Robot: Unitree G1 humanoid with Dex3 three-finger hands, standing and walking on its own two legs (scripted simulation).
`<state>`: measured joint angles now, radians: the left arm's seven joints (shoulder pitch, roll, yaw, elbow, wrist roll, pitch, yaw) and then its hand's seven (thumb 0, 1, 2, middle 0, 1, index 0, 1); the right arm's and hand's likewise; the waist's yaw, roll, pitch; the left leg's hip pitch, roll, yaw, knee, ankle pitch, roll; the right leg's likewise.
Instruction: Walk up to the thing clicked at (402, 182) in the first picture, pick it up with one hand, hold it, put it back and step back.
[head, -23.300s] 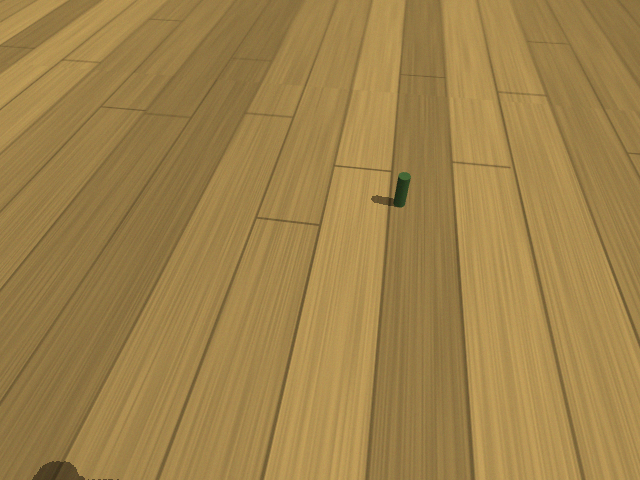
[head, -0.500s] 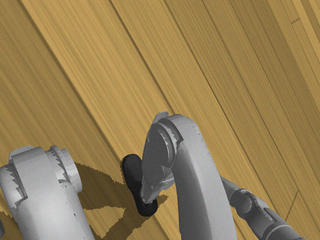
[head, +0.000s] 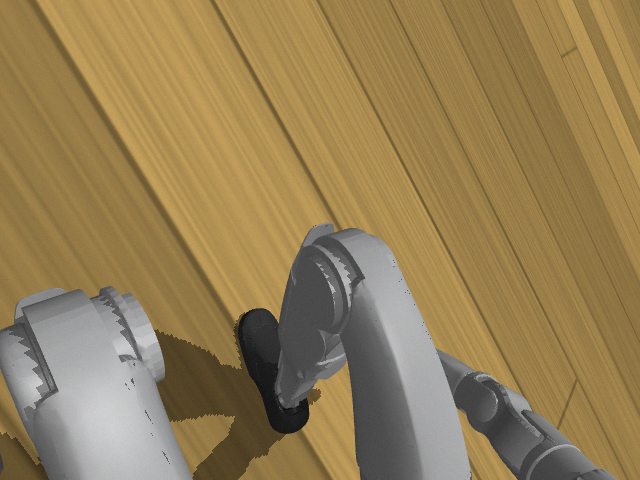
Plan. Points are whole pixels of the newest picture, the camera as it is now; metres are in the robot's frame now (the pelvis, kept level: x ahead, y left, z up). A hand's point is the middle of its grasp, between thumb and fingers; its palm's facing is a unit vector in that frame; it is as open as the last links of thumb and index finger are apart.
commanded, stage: open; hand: left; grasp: from the side
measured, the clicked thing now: out of the picture +0.43 +0.28 -0.20
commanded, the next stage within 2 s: withdraw in 0.22 s
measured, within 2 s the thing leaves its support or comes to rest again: neither
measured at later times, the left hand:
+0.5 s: hand out of the picture +0.43 +0.27 -0.17, palm faces +0.36 -0.93 +0.01, open 16.8 cm
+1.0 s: hand out of the picture +0.37 +0.39 -0.05, palm faces +0.33 -0.90 -0.28, open 17.5 cm
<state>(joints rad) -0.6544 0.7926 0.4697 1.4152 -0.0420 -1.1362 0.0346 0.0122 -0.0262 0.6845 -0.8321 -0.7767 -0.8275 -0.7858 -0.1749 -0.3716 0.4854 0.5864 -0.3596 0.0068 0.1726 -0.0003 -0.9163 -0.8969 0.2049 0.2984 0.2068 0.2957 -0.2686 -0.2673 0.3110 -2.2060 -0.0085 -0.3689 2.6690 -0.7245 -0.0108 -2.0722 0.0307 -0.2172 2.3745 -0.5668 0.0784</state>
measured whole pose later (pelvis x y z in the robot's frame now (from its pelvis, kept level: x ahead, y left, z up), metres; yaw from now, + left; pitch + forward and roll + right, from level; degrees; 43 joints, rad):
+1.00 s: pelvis +0.01 +0.00 +0.05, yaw +5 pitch +25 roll -13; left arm -0.56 0.73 0.46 1.02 0.08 -0.55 -0.11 -0.01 -0.56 0.09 -0.07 -0.04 -0.06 -0.06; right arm 0.01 -0.29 0.17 0.60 -0.10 0.11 0.11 0.00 -0.93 -0.91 0.20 0.30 0.21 0.30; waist -0.14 -0.09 0.00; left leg -2.22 0.01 -0.19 2.45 -0.69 0.02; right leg -2.12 -0.02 -0.10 2.27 -0.61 0.03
